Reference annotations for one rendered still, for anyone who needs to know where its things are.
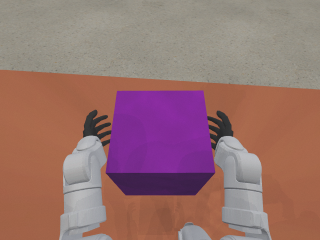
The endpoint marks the robot left hand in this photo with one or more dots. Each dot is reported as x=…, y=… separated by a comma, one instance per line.
x=91, y=130

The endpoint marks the right robot shin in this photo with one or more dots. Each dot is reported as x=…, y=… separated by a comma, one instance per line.
x=188, y=224

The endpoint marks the left robot forearm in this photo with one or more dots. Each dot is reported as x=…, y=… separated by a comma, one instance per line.
x=82, y=183

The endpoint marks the robot right hand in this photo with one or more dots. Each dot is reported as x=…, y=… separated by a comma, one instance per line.
x=225, y=128

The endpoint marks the robot right thigh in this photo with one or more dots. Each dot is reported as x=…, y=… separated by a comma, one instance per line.
x=192, y=232

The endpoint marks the right robot forearm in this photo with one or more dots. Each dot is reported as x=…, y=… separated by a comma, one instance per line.
x=243, y=199

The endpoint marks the carton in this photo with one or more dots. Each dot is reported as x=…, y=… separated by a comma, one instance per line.
x=160, y=143

